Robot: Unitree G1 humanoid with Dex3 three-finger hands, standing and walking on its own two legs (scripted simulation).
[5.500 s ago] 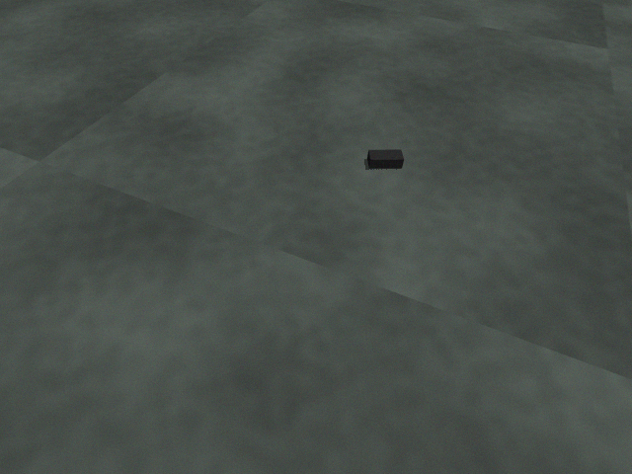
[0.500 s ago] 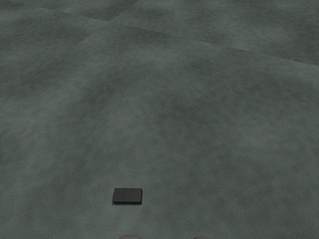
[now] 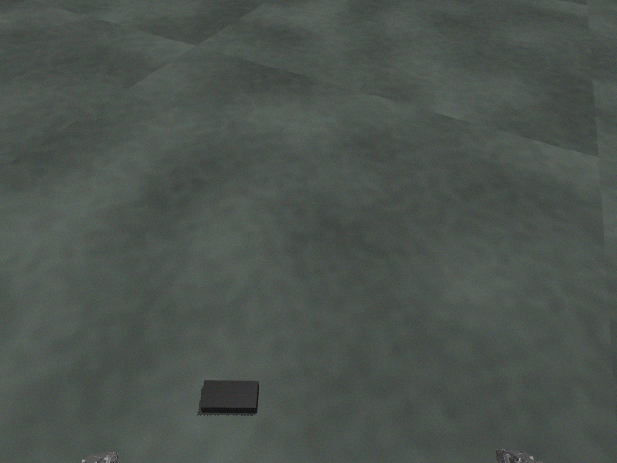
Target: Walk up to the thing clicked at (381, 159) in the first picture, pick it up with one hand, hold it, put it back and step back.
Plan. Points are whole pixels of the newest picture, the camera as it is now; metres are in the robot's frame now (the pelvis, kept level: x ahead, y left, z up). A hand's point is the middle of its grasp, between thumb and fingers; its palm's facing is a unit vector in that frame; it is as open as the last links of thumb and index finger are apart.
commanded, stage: walk up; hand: left
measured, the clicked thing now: (231, 396) +0.41 +0.21 -0.75
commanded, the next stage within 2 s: stand in 0.88 s
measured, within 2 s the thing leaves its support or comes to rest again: neither
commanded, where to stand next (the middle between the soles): +0.03 -0.02 m, yaw -1 degrees
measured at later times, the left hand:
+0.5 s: hand out of the picture +0.08 +0.24 -0.15, palm faces +0.00 -0.94 -0.35, open 7.4 cm
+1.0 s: hand out of the picture +0.10 +0.24 -0.15, palm faces -0.01 -0.94 -0.34, open 7.4 cm
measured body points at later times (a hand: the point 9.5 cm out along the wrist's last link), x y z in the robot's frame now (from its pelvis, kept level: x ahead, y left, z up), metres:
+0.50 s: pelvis +0.01 -0.01 +0.00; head +0.01 -0.02 +0.45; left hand +0.08 +0.29 -0.13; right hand +0.09 -0.31 -0.13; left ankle +0.00 +0.11 -0.74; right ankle +0.01 -0.15 -0.74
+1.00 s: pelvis +0.01 -0.02 +0.01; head +0.02 -0.02 +0.46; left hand +0.10 +0.28 -0.12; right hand +0.09 -0.32 -0.13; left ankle +0.00 +0.11 -0.74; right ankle +0.01 -0.15 -0.74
